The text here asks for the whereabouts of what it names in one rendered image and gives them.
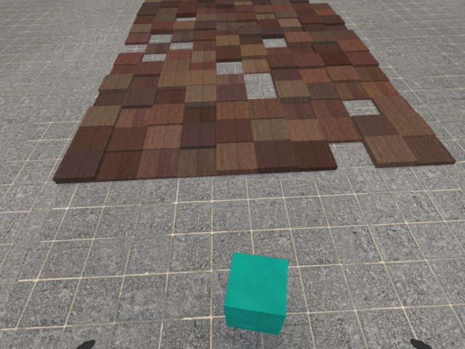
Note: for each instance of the carton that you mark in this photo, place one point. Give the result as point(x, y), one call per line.
point(256, 293)

